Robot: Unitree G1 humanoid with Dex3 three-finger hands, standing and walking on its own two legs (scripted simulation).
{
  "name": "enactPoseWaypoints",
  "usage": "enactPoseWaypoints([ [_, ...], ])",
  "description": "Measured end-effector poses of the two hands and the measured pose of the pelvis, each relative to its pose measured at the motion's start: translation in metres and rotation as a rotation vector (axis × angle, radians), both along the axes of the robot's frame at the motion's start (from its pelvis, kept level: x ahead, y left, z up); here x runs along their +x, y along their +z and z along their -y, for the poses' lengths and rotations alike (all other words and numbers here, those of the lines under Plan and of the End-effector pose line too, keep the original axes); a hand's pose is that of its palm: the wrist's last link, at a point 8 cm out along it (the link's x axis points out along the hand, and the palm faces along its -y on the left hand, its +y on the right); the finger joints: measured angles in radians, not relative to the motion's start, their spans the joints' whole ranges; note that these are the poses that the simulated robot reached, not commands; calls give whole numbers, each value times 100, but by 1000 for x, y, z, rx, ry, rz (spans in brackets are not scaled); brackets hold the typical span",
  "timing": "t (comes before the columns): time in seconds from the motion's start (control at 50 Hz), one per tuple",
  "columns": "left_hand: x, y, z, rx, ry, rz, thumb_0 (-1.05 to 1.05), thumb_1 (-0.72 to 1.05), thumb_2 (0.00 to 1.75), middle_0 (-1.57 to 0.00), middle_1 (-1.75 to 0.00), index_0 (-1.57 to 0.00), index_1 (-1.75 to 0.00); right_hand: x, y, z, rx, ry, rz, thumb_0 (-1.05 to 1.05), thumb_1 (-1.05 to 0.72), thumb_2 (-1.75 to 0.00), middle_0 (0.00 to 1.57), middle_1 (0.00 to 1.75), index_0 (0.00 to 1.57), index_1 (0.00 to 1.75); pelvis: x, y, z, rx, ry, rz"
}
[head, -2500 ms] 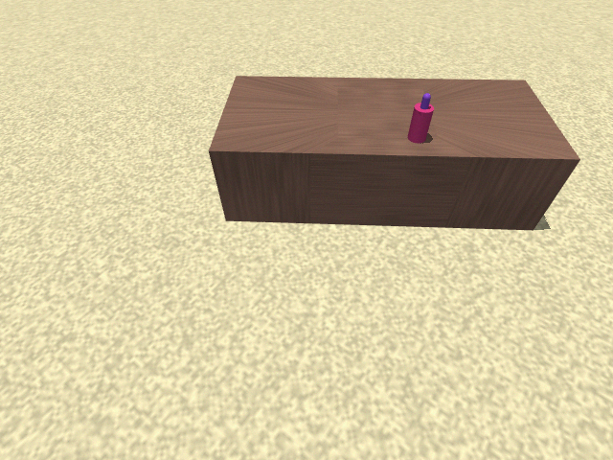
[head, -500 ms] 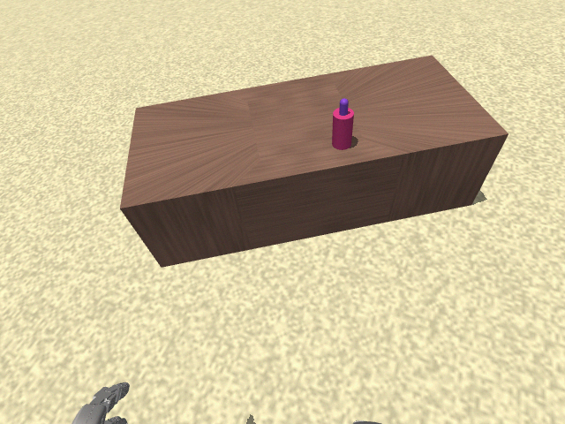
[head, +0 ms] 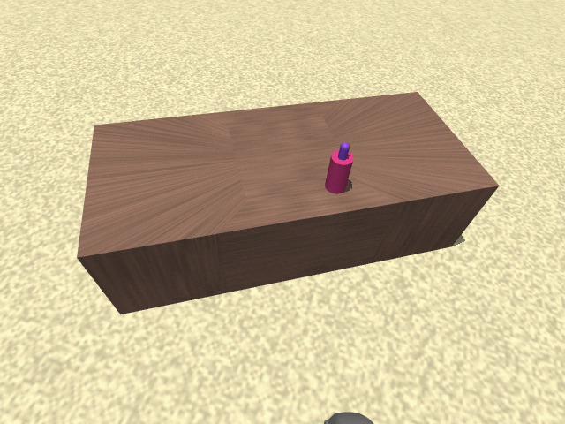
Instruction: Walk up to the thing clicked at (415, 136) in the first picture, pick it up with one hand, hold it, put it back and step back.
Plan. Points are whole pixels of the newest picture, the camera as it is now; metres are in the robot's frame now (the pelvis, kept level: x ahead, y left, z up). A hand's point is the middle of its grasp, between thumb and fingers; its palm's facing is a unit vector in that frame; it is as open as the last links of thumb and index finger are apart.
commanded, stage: walk up
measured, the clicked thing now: (340, 166) +0.89 -0.18 -0.29
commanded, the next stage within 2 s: none
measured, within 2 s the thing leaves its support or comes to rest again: neither
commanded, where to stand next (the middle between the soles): +0.27 +0.04 m, yaw +0 degrees
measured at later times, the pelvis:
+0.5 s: pelvis +0.15 +0.01 +0.00, yaw -1 degrees
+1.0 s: pelvis +0.19 +0.06 -0.01, yaw -1 degrees
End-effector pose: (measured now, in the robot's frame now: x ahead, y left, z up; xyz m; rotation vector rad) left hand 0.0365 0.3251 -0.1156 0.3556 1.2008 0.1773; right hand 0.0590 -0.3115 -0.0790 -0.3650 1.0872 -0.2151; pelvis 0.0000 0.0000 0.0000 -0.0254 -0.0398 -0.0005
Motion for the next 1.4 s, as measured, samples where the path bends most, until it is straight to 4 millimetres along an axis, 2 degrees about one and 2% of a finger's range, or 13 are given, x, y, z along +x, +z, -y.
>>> enactPoseWaypoints([
  [0.1, 53, 13, -3, 5, -25, 39, 0, 90, 90, -20, -30, -21, -30, 10, -5, -8, 20, -20, -59, 1, -90, -90, 20, 30, 20, 30, 35, 5, -6, 13, -6, 4],
  [0.2, 108, 21, 3, 34, -57, 75, 0, 90, 90, -20, -30, -21, -30, 27, -25, -3, 50, -43, -91, 1, -90, -90, 20, 30, 20, 30, 69, -2, -4, 33, -15, 11],
  [0.28, 146, 22, 12, 75, -63, 134, 0, 90, 90, -20, -30, -21, -30, 54, -53, 6, 80, -55, -100, 1, -90, -90, 20, 30, 20, 30, 98, -18, 4, 22, -15, 23],
  [0.34, 161, 29, 16, 85, -50, 175, 0, 90, 90, -20, -30, -21, -30, 80, -60, 2, 100, -35, -109, 1, -90, -90, 20, 30, 20, 30, 113, -17, 7, 27, -13, 34],
  [0.44, 167, 46, 13, 91, -20, 167, 0, 90, 90, -21, -30, -21, -30, 126, -50, -4, 118, -2, -74, 1, -90, -90, 20, 30, 20, 30, 138, -3, 0, 35, -15, 32],
  [0.52, 171, 48, -1, 99, -15, 122, 0, 90, 90, -21, -30, -21, -30, 150, -41, -7, 95, -1, -62, 1, -90, -90, 20, 30, 20, 30, 155, 2, -10, 33, -18, 23],
  [0.6, 182, 34, -20, 90, -9, 84, 0, 90, 90, -21, -30, -21, -30, 164, -39, -16, 51, -7, -90, 1, -90, -90, 20, 30, 20, 30, 169, -3, -25, 18, -17, 11],
  [0.68, 199, 3, -40, 52, 15, 61, 0, 90, 90, -21, -30, -21, -30, 177, -39, -34, -2, -20, -101, 1, -90, -90, 20, 30, 20, 30, 181, -16, -43, 22, -8, 13],
  [0.76, 214, -16, -42, -2, 33, 36, 0, 90, 90, -20, -30, -21, -30, 188, -30, -57, -10, -5, -93, 1, -90, -90, 20, 30, 20, 30, 184, -15, -54, 13, -13, 12],
  [0.86, 222, -24, -38, -45, 29, 11, 0, 90, 90, -20, -30, -21, -30, 208, -23, -70, -11, 13, -53, 1, -90, -90, 20, 30, 20, 30, 187, -11, -58, 7, -17, -5],
  [0.98, 207, -18, -33, -18, 40, -26, 0, 90, 90, -20, -30, -21, -30, 231, -30, -68, 15, 8, -1, 1, -90, -90, 20, 30, 20, 30, 185, -11, -56, -13, -22, 8],
  [1.18, 196, 5, -29, 16, 63, -62, 0, 90, 90, -20, -30, -21, -30, 236, -37, -65, 85, 5, -23, 1, -90, -90, 20, 30, 20, 30, 192, 1, -45, 16, -24, 5],
  [1.4, 238, 10, -12, -7, 36, -14, 0, 90, 90, -20, -30, -21, -30, 214, -35, -49, 69, -61, -105, 1, -90, -90, 20, 30, 20, 30, 201, 8, -39, 19, -26, 9],
])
